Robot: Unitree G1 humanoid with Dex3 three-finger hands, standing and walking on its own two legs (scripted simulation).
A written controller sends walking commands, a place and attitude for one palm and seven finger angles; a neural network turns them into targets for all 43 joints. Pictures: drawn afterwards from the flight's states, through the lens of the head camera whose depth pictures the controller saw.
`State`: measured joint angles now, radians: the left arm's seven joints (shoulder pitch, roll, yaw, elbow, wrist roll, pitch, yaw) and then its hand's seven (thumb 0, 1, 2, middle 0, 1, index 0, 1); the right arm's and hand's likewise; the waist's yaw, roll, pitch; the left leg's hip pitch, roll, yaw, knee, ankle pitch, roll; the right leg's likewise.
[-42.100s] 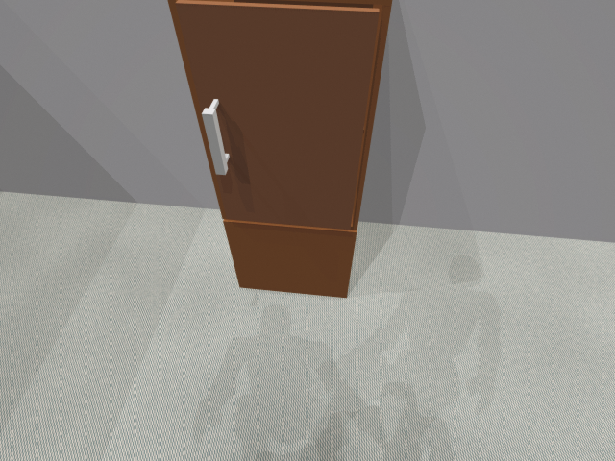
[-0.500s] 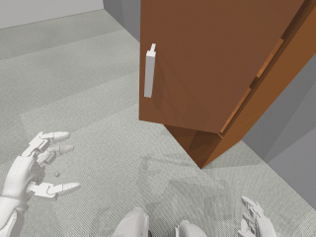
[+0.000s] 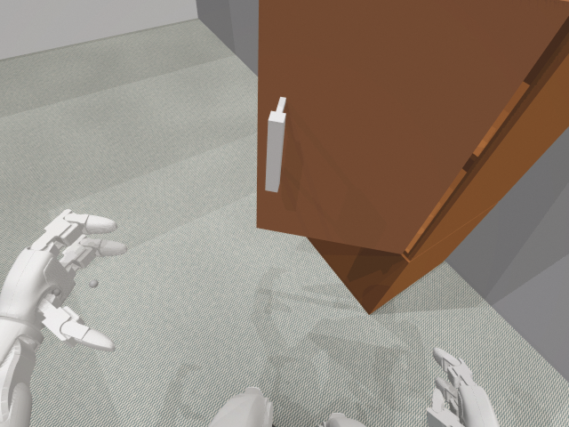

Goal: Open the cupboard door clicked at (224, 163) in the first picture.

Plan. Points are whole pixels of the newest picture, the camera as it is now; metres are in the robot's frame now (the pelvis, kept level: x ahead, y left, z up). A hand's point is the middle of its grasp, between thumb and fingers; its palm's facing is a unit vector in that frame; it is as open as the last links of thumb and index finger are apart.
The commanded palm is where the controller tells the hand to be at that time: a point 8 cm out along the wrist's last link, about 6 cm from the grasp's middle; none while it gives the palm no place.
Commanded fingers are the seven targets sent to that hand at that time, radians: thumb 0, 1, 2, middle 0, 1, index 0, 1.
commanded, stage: raise the hand with hooked fingers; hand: left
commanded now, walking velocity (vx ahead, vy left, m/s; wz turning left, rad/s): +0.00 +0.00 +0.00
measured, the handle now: (276, 146) +0.56 +0.06 +0.04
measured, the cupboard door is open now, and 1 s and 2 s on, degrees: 47 47 47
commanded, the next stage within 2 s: move the hooked fingers beside the handle in 0.64 s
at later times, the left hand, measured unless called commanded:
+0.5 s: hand (120, 264) +0.29 +0.24 +0.07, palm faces -0.05 -1.00 -0.03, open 14.0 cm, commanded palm +0.27 +0.29 +0.07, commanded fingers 0.00 -0.50 0.30 -0.30 -1.20 -0.30 -1.20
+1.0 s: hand (156, 242) +0.33 +0.21 +0.06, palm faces -0.09 -1.00 -0.01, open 14.0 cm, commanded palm +0.32 +0.26 +0.07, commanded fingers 0.00 -0.50 0.30 -0.30 -1.20 -0.30 -1.20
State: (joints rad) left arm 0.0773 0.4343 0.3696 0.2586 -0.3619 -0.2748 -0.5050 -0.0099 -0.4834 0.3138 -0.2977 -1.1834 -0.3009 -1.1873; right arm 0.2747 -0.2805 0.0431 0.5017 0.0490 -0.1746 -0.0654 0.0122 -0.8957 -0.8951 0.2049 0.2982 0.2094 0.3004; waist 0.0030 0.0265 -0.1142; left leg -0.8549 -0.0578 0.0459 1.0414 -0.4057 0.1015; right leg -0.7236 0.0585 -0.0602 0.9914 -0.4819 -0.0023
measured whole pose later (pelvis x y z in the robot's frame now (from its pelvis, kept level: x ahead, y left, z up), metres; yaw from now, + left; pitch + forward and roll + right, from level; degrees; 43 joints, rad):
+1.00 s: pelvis +0.01 -0.04 +0.00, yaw +0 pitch +14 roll -4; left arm -0.17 0.42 0.33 0.51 -0.34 -0.31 -0.52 -0.01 -0.51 0.30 -0.30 -1.20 -0.30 -1.20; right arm 0.28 -0.28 0.05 0.54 0.06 -0.13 -0.06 0.01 -0.90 -0.90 0.20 0.30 0.21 0.30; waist -0.02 0.02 -0.12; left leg -0.86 -0.03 0.02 1.04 -0.41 0.09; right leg -0.73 0.09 -0.08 0.98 -0.49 -0.06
